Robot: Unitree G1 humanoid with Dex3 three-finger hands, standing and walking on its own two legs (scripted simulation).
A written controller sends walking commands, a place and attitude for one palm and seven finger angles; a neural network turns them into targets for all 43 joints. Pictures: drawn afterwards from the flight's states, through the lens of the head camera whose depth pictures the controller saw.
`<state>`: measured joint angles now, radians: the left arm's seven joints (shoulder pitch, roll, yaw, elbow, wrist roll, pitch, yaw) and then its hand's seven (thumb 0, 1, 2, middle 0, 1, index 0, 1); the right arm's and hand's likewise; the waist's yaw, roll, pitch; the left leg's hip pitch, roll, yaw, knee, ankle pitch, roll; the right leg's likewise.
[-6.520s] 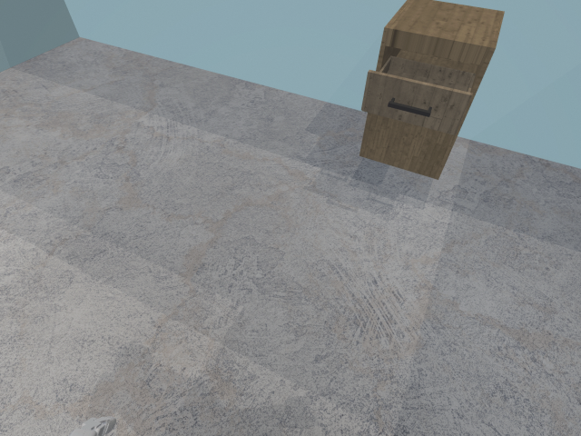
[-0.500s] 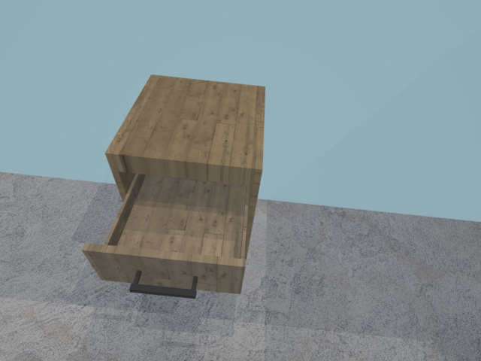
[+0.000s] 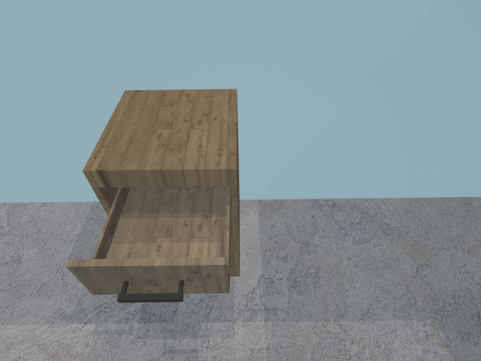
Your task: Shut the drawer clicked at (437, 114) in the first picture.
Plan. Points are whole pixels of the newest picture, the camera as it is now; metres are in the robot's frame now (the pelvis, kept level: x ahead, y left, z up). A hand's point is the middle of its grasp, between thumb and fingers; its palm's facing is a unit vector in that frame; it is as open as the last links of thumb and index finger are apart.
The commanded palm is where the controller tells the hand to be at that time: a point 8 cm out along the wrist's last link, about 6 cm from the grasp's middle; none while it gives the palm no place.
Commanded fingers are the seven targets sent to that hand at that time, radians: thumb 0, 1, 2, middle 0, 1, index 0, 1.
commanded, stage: come to a stop and stand still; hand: left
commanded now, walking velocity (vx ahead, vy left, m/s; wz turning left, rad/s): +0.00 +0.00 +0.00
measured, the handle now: (152, 291) +0.34 +0.25 -0.26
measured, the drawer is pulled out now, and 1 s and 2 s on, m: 0.25 0.25 0.25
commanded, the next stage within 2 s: look again from close up in 1.22 s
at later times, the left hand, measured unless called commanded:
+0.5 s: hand out of the picture -0.03 +0.10 -0.17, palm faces +0.09 -0.98 -0.15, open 7.3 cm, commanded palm none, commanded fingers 0.00 0.90 0.90 -0.20 -0.30 -0.20 -0.30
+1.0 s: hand out of the picture +0.01 +0.14 -0.18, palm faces +0.08 -0.98 -0.17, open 7.3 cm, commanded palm none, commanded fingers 0.00 0.90 0.90 -0.20 -0.30 -0.20 -0.30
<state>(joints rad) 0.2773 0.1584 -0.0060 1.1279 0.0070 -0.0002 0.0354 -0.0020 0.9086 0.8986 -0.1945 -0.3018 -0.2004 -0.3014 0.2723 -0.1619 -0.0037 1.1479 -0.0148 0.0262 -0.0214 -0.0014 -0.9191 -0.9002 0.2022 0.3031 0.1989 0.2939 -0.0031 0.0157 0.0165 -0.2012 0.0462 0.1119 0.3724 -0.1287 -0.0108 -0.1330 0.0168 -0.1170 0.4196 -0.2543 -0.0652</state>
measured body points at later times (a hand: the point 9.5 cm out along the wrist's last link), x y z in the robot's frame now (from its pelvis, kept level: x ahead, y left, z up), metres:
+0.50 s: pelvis +0.03 -0.03 +0.00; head +0.03 -0.04 +0.45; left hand -0.03 +0.16 -0.16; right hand -0.02 -0.22 -0.17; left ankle +0.05 +0.13 -0.74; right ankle -0.01 -0.07 -0.74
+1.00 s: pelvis +0.05 -0.01 +0.00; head +0.05 -0.02 +0.45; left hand +0.00 +0.19 -0.16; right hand +0.04 -0.22 -0.17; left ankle +0.05 +0.13 -0.74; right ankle -0.01 -0.07 -0.74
